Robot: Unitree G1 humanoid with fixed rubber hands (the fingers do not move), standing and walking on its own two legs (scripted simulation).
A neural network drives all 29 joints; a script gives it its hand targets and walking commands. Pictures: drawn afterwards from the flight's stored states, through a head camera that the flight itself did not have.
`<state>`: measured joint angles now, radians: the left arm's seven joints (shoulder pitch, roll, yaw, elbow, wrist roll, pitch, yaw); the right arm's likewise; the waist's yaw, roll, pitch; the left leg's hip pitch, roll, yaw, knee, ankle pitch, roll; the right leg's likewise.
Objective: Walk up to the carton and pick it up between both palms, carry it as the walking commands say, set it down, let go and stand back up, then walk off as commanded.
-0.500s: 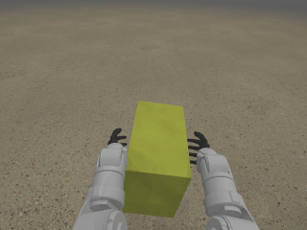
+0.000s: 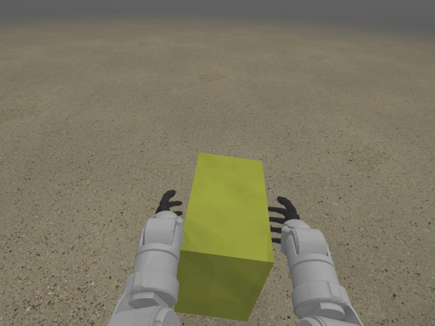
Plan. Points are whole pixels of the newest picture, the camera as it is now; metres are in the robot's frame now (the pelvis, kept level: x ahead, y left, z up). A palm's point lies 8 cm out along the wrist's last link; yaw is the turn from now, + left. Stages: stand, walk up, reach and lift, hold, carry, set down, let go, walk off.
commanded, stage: hold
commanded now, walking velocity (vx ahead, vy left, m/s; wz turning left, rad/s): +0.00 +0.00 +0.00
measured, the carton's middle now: (221, 230) +0.39 +0.01 -0.04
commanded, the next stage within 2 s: carry in 0.18 s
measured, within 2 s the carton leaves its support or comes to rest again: neither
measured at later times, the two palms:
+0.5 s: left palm (159, 196) +0.36 +0.14 +0.11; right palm (280, 196) +0.36 -0.10 +0.11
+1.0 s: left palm (160, 179) +0.39 +0.14 +0.13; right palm (277, 178) +0.40 -0.10 +0.13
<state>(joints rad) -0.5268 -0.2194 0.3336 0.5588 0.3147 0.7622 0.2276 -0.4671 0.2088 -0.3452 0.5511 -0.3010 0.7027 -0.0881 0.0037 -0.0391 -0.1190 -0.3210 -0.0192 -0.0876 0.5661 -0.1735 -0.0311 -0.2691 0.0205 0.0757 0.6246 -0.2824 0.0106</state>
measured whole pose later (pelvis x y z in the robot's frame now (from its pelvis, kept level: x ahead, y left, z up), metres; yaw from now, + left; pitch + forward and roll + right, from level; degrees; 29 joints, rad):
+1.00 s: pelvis +0.08 +0.01 +0.01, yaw +2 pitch +4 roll +0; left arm -0.47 -0.23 0.19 -0.06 0.16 1.20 0.29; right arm -0.47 0.23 -0.16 -0.07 -0.17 1.21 -0.27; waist 0.00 0.00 -0.11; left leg -0.32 -0.01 0.00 0.55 -0.29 0.00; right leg -0.31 -0.03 0.00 0.56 -0.32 0.02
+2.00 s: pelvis +0.42 +0.23 +0.01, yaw +34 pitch +6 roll +0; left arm -0.40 -0.20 0.15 -0.16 0.13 1.20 0.28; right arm -0.41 0.20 -0.08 -0.18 -0.11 1.20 -0.27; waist -0.05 0.04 -0.03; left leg -0.30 -0.10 -0.09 0.54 -0.33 0.07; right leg -0.46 -0.08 -0.08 0.94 -0.53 0.09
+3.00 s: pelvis +0.92 +1.03 -0.04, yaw +94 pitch +1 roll +5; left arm -0.39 -0.19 0.13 -0.22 0.09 1.19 0.29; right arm -0.41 0.20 -0.07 -0.24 -0.10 1.20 -0.29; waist -0.05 -0.02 0.00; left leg -0.53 -0.13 0.28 0.64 -0.15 0.25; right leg 0.04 -0.18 -0.23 1.21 -0.25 0.11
